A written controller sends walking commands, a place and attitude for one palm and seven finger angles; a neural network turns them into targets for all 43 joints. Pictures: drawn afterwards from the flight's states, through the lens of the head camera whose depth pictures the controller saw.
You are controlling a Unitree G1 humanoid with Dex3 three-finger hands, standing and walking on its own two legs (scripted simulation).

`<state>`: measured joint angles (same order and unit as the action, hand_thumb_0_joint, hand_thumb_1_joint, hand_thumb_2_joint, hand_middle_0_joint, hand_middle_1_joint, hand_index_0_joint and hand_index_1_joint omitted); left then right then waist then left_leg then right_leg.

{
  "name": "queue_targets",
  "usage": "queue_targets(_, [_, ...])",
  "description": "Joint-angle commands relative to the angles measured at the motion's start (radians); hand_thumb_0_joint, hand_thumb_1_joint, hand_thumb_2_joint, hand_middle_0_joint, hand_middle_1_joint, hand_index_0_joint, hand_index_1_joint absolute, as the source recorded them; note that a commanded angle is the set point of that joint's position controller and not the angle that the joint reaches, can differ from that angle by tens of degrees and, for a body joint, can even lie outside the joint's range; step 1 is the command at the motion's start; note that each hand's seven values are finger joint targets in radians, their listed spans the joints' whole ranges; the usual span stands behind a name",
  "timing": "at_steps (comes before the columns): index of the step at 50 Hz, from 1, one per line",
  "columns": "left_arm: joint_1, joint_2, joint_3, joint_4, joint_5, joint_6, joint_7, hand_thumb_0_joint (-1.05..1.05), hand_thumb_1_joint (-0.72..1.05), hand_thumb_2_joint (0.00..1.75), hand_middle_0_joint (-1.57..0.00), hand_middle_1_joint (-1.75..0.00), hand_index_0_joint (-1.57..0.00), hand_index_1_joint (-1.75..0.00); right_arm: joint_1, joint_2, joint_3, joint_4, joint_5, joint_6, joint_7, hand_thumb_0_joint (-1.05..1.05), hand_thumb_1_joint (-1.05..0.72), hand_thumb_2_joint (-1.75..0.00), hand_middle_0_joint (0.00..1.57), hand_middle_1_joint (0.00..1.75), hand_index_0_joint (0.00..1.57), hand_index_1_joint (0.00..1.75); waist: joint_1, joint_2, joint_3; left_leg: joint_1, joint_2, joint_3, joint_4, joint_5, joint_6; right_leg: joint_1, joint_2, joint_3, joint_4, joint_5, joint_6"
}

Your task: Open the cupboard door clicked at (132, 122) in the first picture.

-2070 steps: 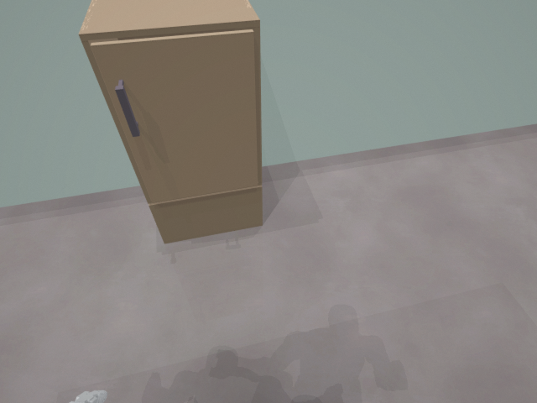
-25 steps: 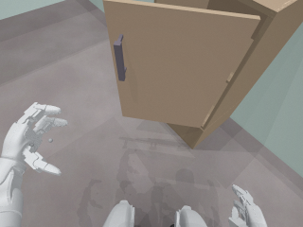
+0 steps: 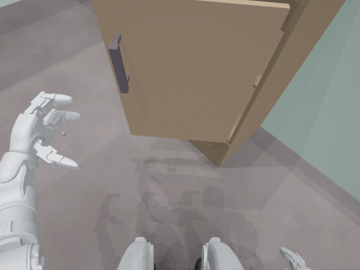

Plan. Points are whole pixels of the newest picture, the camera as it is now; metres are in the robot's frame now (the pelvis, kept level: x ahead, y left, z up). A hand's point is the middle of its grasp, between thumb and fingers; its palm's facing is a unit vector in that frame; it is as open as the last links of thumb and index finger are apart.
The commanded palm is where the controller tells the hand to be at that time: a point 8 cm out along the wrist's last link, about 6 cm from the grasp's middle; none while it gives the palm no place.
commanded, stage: move the hooked fingers beside the handle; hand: left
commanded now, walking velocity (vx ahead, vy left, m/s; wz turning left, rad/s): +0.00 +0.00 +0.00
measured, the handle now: (121, 65) +0.60 +0.16 +0.04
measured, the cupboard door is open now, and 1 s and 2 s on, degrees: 42 42 42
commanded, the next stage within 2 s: slide the fingers in behind the handle in 1.74 s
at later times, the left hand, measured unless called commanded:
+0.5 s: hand (79, 100) +0.47 +0.24 +0.05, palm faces -0.07 -1.00 -0.03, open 14.0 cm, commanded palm +0.47 +0.28 +0.05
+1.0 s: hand (94, 71) +0.57 +0.22 +0.05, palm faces -0.07 -1.00 -0.02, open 14.0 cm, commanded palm +0.56 +0.26 +0.04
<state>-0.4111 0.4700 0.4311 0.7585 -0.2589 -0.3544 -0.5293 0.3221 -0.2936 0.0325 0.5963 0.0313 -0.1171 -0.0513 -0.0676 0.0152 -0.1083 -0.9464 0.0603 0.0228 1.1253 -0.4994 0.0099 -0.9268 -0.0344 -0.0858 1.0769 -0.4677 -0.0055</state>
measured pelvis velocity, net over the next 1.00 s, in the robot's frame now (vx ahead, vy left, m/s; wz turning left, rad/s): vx -0.01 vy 0.01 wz -0.05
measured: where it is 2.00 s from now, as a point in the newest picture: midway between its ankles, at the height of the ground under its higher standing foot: outside the picture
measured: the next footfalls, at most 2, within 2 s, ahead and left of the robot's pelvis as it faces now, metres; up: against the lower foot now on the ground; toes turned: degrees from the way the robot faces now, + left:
none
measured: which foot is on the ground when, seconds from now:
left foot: down 0.00-1.00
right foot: down 0.00-1.00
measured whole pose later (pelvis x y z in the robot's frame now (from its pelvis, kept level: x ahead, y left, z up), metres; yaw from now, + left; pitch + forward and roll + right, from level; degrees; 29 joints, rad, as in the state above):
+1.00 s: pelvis -0.01 +0.01 -0.03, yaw -3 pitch +29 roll -5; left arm -1.16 0.80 0.51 1.30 -0.01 -0.32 -0.42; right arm 0.38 -0.29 0.09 0.60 -0.02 0.04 -0.02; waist -0.26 0.04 -0.08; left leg -1.27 0.09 0.00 1.28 -0.52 0.03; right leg -1.23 -0.01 -0.10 1.17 -0.46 0.01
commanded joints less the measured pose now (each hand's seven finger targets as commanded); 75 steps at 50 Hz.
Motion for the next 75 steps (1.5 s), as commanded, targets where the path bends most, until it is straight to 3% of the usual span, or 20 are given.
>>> queue_targets(1, [-0.352,0.316,0.089,-0.171,-0.015,-0.084,0.003,0.00,-0.50,0.30,-0.30,-1.20,-0.30,-1.20,0.073,-0.162,-0.074,-0.092,-0.004,-0.025,-0.008,0.00,-0.90,-0.90,0.20,0.30,0.20,0.30,0.004,0.099,-0.434,0.260,-0.040,-0.046,-0.139,0.351,0.014,0.209,0.050,0.057,-0.122,0.276,-0.020])
queue_targets(5, [-0.454,0.303,0.057,-0.073,0.002,-0.087,0.007,0.00,-0.50,0.30,-0.30,-1.20,-0.30,-1.20,0.081,-0.161,-0.067,-0.076,-0.003,-0.006,-0.008,0.00,-0.90,-0.90,0.20,0.30,0.20,0.30,-0.025,0.071,-0.376,0.208,-0.038,-0.048,-0.127,0.309,0.020,0.166,0.053,0.056,-0.119,0.244,-0.020])
queue_targets(9, [-0.550,0.372,0.089,0.008,0.035,-0.091,0.019,0.00,-0.50,0.30,-0.30,-1.20,-0.30,-1.20,0.099,-0.169,-0.067,-0.062,-0.007,0.013,-0.008,0.00,-0.90,-0.90,0.20,0.30,0.20,0.30,-0.026,0.080,-0.411,0.182,-0.037,-0.048,-0.110,0.287,0.022,0.161,0.048,0.065,-0.110,0.231,-0.015])
queue_targets(12, [-0.586,0.373,0.079,0.031,0.046,-0.102,0.015,0.00,-0.50,0.30,-0.30,-1.20,-0.30,-1.20,0.115,-0.169,-0.067,-0.061,-0.010,0.028,-0.002,0.00,-0.90,-0.90,0.20,0.30,0.20,0.30,-0.031,0.113,-0.471,0.224,-0.035,-0.050,-0.097,0.345,0.019,0.153,0.053,0.064,-0.095,0.277,-0.017])
queue_targets(18, [-0.715,0.422,0.083,0.146,0.074,-0.087,0.022,0.00,-0.50,0.30,-0.30,-1.20,-0.30,-1.20,0.137,-0.176,-0.059,-0.049,-0.010,0.060,0.001,0.00,-0.90,-0.90,0.20,0.30,0.20,0.30,-0.069,0.072,-0.420,0.134,-0.032,-0.052,-0.073,0.289,0.029,0.117,0.057,0.068,-0.090,0.241,-0.010])
queue_targets(20, [-0.754,0.441,0.092,0.117,0.079,-0.098,0.027,0.00,-0.50,0.30,-0.30,-1.20,-0.30,-1.20,0.145,-0.176,-0.058,-0.053,-0.016,0.066,0.002,0.00,-0.90,-0.90,0.20,0.30,0.20,0.30,-0.062,0.129,-0.472,0.164,-0.033,-0.055,-0.065,0.309,0.028,0.111,0.058,0.068,-0.078,0.245,-0.016])
queue_targets(23, [-0.797,0.489,0.116,0.152,0.088,-0.094,0.030,0.00,-0.50,0.30,-0.30,-1.20,-0.30,-1.20,0.161,-0.182,-0.055,-0.041,-0.018,0.077,0.001,0.00,-0.90,-0.90,0.20,0.30,0.20,0.30,-0.078,0.112,-0.505,0.149,-0.029,-0.060,-0.050,0.325,0.029,0.118,0.059,0.071,-0.076,0.262,-0.009])
queue_targets(26, [-0.836,0.470,0.088,0.179,0.102,-0.086,0.028,0.00,-0.50,0.30,-0.30,-1.20,-0.30,-1.20,0.175,-0.182,-0.052,-0.036,-0.021,0.086,0.004,0.00,-0.90,-0.90,0.20,0.30,0.20,0.30,-0.094,0.139,-0.505,0.169,-0.026,-0.066,-0.048,0.328,0.028,0.076,0.064,0.063,-0.073,0.249,-0.010])
queue_targets(33, [-0.946,0.540,0.105,0.231,0.136,-0.065,0.048,0.00,-0.50,0.30,-0.30,-1.20,-0.30,-1.20,0.208,-0.196,-0.043,-0.021,-0.030,0.109,0.006,0.00,-0.90,-0.90,0.20,0.30,0.20,0.30,-0.123,0.171,-0.509,0.178,-0.016,-0.090,-0.034,0.336,0.026,-0.002,0.069,0.045,-0.063,0.215,-0.011])
queue_targets(35, [-0.996,0.508,0.074,0.217,0.143,-0.067,0.055,0.00,-0.50,0.30,-0.30,-1.20,-0.30,-1.20,0.218,-0.194,-0.043,-0.020,-0.035,0.111,0.009,0.00,-0.90,-0.90,0.20,0.30,0.20,0.30,-0.139,0.213,-0.531,0.224,-0.014,-0.101,-0.027,0.366,0.024,-0.051,0.071,0.036,-0.051,0.216,-0.015])
queue_targets(40, [-1.059,0.531,0.076,0.292,0.169,-0.041,0.080,0.00,-0.50,0.30,-0.30,-1.20,-0.30,-1.20,0.245,-0.201,-0.032,-0.012,-0.042,0.129,0.013,0.00,-0.90,-0.90,0.20,0.30,0.20,0.30,-0.168,0.197,-0.497,0.205,-0.008,-0.116,-0.021,0.367,0.023,-0.098,0.076,0.023,-0.050,0.201,-0.014])
queue_targets(42, [-1.105,0.587,0.095,0.295,0.196,-0.036,0.095,0.00,-0.50,0.30,-0.30,-1.20,-0.30,-1.20,0.255,-0.206,-0.028,-0.011,-0.048,0.138,0.012,0.00,-0.90,-0.90,0.20,0.30,0.20,0.30,-0.171,0.226,-0.520,0.199,-0.007,-0.117,-0.014,0.363,0.021,-0.104,0.075,0.025,-0.044,0.196,-0.012])
queue_targets(44, [-1.139,0.563,0.074,0.306,0.210,-0.030,0.109,0.00,-0.50,0.30,-0.30,-1.20,-0.30,-1.20,0.266,-0.204,-0.026,-0.008,-0.054,0.142,0.017,0.00,-0.90,-0.90,0.20,0.30,0.20,0.30,-0.191,0.234,-0.519,0.210,-0.004,-0.124,-0.006,0.374,0.020,-0.138,0.076,0.019,-0.040,0.195,-0.012])
queue_targets(47, [-1.190,0.646,0.110,0.340,0.229,-0.024,0.118,0.00,-0.50,0.30,-0.30,-1.20,-0.30,-1.20,0.278,-0.211,-0.015,-0.013,-0.057,0.150,0.015,0.00,-0.90,-0.90,0.20,0.30,0.20,0.30,-0.200,0.241,-0.545,0.174,-0.004,-0.123,0.015,0.382,0.024,-0.126,0.079,0.021,-0.026,0.208,-0.012])
queue_targets(51, [-1.074,0.655,0.129,0.311,0.240,-0.013,0.104,0.00,-0.50,0.30,-0.30,-1.20,-0.30,-1.20,0.298,-0.208,-0.017,-0.034,-0.063,0.171,0.027,0.00,-0.90,-0.90,0.20,0.30,0.20,0.30,-0.165,0.280,-0.612,0.230,0.002,-0.124,0.013,0.492,0.015,-0.090,0.082,0.013,-0.014,0.279,-0.016])
queue_targets(57, [-1.056,0.682,0.167,0.240,0.207,0.003,0.076,0.00,-0.50,0.30,-0.30,-1.20,-0.30,-1.20,0.296,-0.205,-0.026,-0.043,-0.056,0.193,0.032,0.00,-0.90,-0.90,0.20,0.30,0.20,0.30,-0.159,0.238,-0.621,0.200,0.001,-0.110,0.008,0.481,0.024,-0.020,0.089,0.023,-0.031,0.321,-0.008])
queue_targets(60, [-1.096,0.640,0.146,0.155,0.202,-0.021,0.084,0.00,-0.50,0.30,-0.30,-1.20,-0.30,-1.20,0.302,-0.198,-0.035,-0.027,-0.060,0.190,0.037,0.00,-0.90,-0.90,0.20,0.30,0.20,0.30,-0.164,0.301,-0.654,0.300,0.005,-0.126,0.007,0.542,0.017,-0.067,0.090,0.017,-0.032,0.325,-0.015])
queue_targets(67, [-1.053,0.528,0.076,0.248,0.198,0.001,0.091,0.00,-0.50,0.30,-0.30,-1.20,-0.30,-1.20,0.308,-0.192,-0.038,0.010,-0.060,0.192,0.039,0.00,-0.90,-0.90,0.20,0.30,0.20,0.30,-0.188,0.280,-0.551,0.326,0.007,-0.131,-0.007,0.554,0.013,-0.117,0.091,0.006,-0.063,0.305,-0.013])
queue_targets(71, [-1.009,0.525,0.087,0.215,0.189,-0.014,0.097,0.00,-0.50,0.30,-0.30,-1.20,-0.30,-1.20,0.303,-0.188,-0.039,-0.006,-0.060,0.196,0.043,0.00,-0.90,-0.90,0.20,0.30,0.20,0.30,-0.166,0.297,-0.577,0.352,0.004,-0.124,-0.011,0.615,0.009,-0.081,0.092,0.009,-0.062,0.349,-0.017])
queue_targets(75, [-1.000,0.529,0.097,0.220,0.183,-0.029,0.104,0.00,-0.50,0.30,-0.30,-1.20,-0.30,-1.20,0.291,-0.184,-0.039,-0.020,-0.058,0.200,0.043,0.00,-0.90,-0.90,0.20,0.30,0.20,0.30,-0.168,0.249,-0.543,0.297,0.000,-0.114,-0.008,0.591,0.017,-0.043,0.093,0.012,-0.054,0.377,-0.018])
